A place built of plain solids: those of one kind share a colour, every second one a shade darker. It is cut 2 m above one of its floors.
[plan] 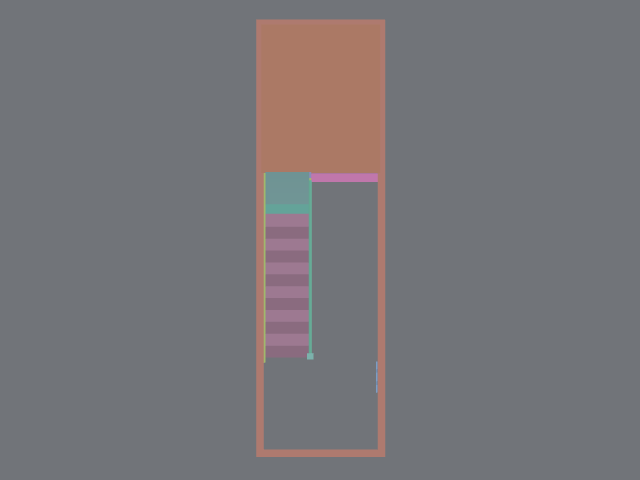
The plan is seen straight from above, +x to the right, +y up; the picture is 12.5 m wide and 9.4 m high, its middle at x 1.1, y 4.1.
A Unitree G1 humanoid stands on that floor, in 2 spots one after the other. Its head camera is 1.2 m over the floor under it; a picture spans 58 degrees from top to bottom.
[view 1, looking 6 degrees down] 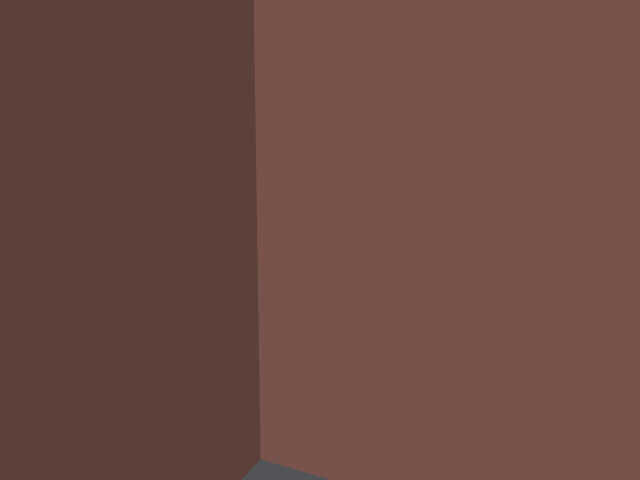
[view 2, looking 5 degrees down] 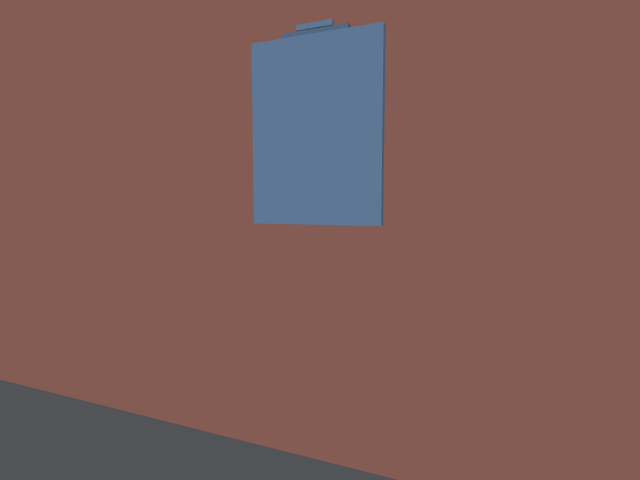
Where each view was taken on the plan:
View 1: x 1.58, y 1.00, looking -156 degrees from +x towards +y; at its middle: wall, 1.75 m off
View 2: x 0.46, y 0.65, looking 23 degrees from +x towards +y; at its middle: wall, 1.93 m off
